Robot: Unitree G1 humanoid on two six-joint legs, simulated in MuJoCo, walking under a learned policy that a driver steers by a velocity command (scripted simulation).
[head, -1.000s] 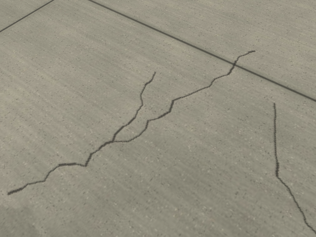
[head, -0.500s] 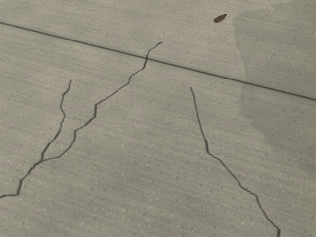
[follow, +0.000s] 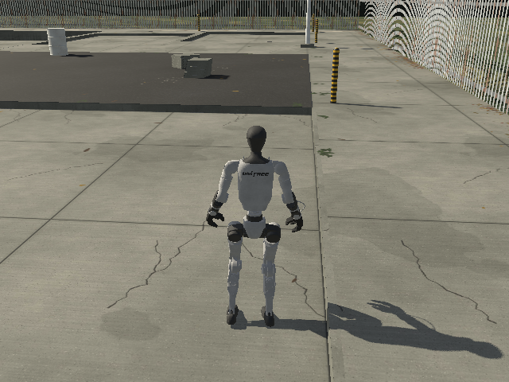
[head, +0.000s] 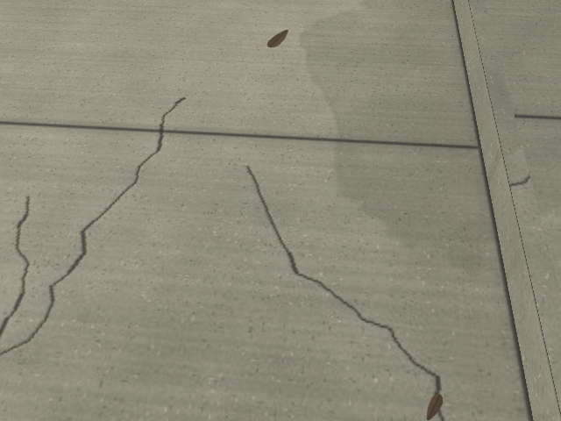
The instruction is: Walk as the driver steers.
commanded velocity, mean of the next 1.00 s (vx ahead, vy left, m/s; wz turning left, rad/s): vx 0.10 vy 0.00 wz -0.05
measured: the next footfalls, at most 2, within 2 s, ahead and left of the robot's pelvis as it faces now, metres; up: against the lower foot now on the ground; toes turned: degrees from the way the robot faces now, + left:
left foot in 0.06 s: +0.04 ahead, +0.14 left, +0.00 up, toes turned -2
right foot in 0.94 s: +0.13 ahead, -0.11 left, +0.00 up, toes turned -1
